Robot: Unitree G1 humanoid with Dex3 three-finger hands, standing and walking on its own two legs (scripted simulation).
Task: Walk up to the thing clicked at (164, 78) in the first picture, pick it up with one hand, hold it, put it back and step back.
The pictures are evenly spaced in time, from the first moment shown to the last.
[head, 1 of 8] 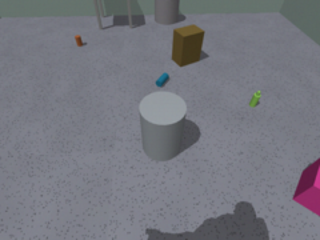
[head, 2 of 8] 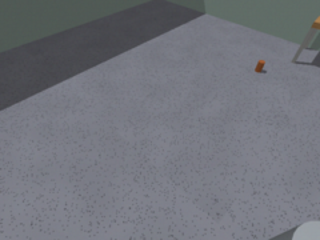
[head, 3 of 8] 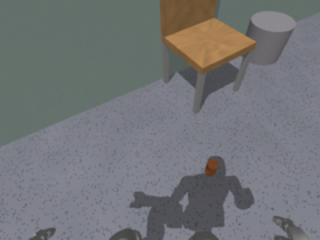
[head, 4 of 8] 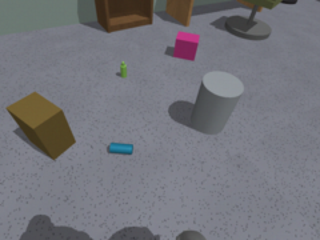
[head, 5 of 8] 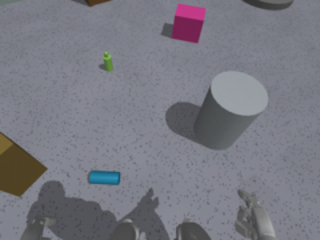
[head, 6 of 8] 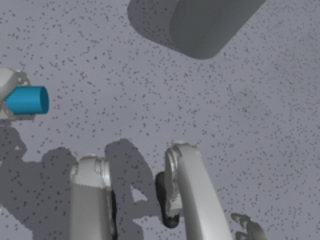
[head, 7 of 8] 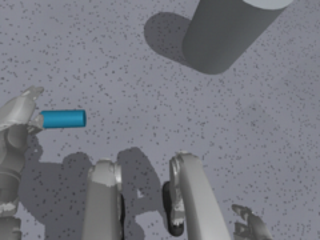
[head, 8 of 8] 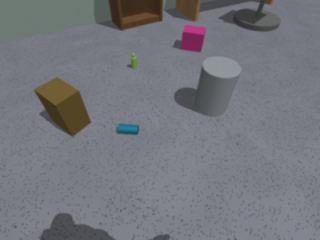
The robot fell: no
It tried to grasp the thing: yes
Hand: left
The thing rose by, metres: 0.68
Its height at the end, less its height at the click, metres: +0.00
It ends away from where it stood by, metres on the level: 0.02
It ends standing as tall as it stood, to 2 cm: yes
